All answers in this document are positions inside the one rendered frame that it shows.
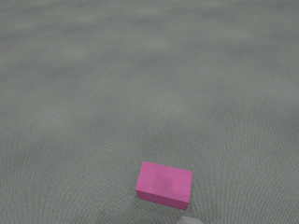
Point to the carton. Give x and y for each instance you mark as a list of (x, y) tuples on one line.
[(164, 185)]

